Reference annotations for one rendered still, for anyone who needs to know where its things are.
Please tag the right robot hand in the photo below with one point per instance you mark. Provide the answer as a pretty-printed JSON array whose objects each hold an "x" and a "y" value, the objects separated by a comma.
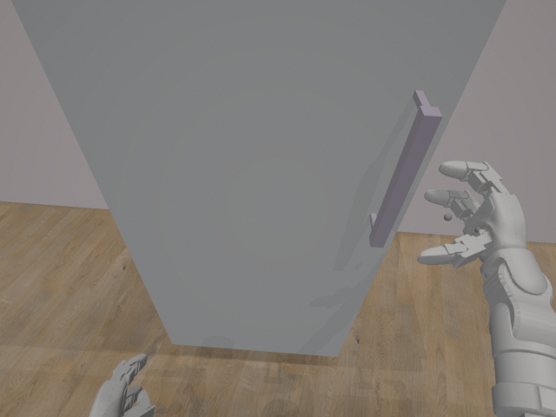
[{"x": 500, "y": 215}]

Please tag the left robot hand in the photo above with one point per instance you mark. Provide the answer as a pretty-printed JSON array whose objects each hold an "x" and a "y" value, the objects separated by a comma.
[{"x": 115, "y": 400}]

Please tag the right robot forearm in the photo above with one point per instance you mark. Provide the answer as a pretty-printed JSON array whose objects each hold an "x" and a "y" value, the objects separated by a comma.
[{"x": 522, "y": 325}]

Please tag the fridge door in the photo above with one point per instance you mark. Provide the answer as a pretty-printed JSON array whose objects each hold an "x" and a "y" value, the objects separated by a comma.
[{"x": 241, "y": 145}]

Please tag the handle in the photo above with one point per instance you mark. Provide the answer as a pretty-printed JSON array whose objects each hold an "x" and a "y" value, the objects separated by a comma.
[{"x": 421, "y": 134}]

